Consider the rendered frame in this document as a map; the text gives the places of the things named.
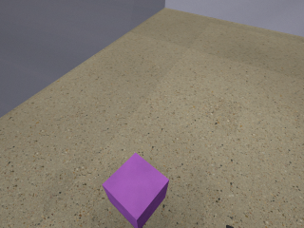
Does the carton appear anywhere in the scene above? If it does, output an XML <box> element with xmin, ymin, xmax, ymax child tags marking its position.
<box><xmin>102</xmin><ymin>153</ymin><xmax>169</xmax><ymax>228</ymax></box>

